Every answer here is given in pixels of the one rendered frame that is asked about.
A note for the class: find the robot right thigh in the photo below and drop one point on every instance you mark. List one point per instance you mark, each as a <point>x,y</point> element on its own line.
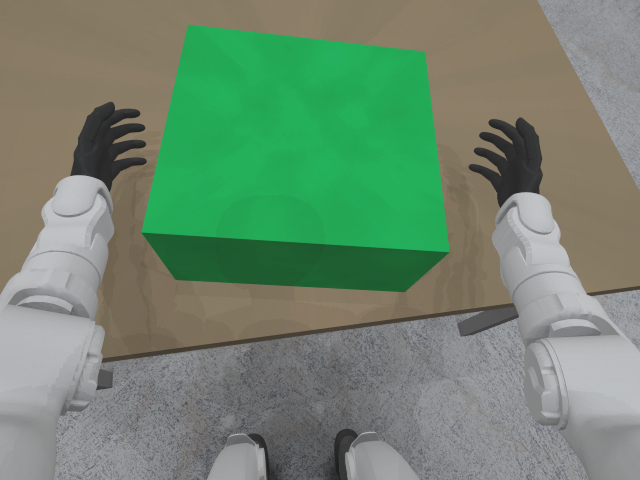
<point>376,460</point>

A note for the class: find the left robot hand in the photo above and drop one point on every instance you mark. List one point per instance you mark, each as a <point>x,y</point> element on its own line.
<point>95,153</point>

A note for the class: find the right robot forearm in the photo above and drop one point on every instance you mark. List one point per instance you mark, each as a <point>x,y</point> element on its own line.
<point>536,271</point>

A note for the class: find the carton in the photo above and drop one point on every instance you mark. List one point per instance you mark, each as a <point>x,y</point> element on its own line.
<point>297,162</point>

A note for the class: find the left robot upper arm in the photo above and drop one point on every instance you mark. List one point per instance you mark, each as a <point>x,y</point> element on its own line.
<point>49,364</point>

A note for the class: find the right robot upper arm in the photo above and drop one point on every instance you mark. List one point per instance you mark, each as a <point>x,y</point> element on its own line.
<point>588,388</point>

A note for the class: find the right robot shin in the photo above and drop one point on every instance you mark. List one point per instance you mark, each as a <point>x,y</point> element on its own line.
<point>365,437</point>

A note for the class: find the table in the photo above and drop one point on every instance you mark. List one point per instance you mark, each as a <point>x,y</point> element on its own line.
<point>486,59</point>

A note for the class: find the left robot forearm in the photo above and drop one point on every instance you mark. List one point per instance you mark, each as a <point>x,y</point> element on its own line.
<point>65,267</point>

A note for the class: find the right robot hand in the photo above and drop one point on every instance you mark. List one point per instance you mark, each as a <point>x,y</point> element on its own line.
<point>521,171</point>

